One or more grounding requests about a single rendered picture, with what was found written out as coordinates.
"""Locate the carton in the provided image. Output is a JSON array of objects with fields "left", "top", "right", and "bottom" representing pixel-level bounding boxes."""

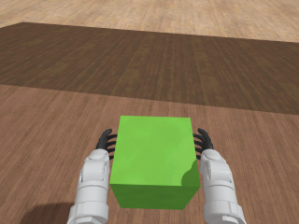
[{"left": 109, "top": 115, "right": 201, "bottom": 210}]

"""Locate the right robot hand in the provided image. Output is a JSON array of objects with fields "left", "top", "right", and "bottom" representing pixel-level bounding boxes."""
[{"left": 192, "top": 128, "right": 214, "bottom": 160}]

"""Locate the robot left forearm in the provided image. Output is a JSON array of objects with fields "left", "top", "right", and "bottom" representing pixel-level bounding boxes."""
[{"left": 66, "top": 148, "right": 110, "bottom": 224}]

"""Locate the robot right forearm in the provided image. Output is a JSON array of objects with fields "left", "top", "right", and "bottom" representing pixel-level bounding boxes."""
[{"left": 200, "top": 149, "right": 247, "bottom": 224}]

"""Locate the left robot hand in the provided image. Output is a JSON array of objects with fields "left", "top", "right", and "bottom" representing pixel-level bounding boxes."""
[{"left": 95, "top": 128, "right": 118, "bottom": 160}]

